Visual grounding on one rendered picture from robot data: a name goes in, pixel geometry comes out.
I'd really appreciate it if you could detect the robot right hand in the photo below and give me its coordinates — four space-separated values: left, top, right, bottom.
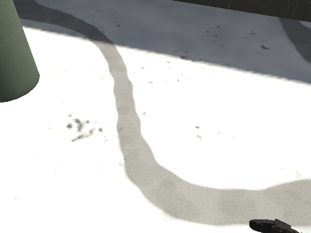
249 218 302 233

